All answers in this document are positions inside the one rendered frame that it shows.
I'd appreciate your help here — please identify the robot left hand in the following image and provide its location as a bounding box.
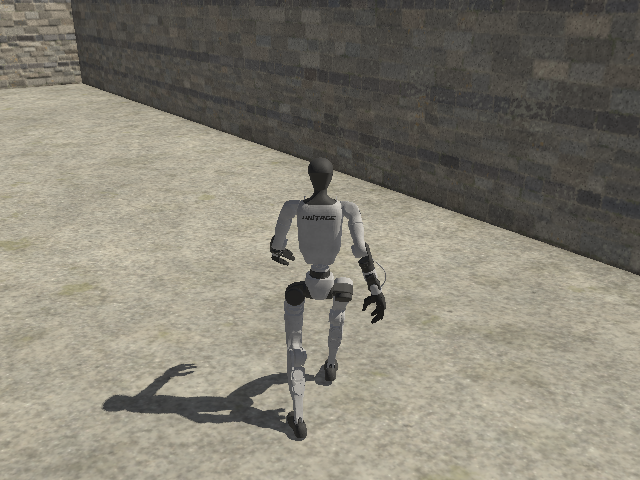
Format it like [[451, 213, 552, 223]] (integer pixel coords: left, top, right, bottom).
[[271, 248, 295, 266]]

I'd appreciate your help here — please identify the robot right upper arm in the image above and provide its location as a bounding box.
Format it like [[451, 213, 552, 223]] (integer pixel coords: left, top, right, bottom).
[[341, 201, 368, 258]]

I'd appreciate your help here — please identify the robot right forearm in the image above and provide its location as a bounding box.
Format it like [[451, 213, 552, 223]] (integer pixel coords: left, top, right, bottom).
[[358, 242, 382, 295]]

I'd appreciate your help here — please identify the robot left forearm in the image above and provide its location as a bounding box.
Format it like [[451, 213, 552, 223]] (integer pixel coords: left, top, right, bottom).
[[270, 235, 282, 257]]

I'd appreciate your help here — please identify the robot left upper arm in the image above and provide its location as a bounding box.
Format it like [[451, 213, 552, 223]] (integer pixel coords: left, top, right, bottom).
[[271, 200, 300, 251]]

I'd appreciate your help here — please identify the robot right hand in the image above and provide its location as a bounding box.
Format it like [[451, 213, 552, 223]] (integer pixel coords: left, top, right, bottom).
[[362, 292, 386, 324]]

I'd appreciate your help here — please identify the right robot foot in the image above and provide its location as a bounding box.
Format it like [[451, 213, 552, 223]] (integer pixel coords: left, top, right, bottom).
[[324, 359, 338, 381]]

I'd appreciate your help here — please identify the robot right thigh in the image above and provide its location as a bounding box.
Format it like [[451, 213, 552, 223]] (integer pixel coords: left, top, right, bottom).
[[328, 277, 353, 326]]

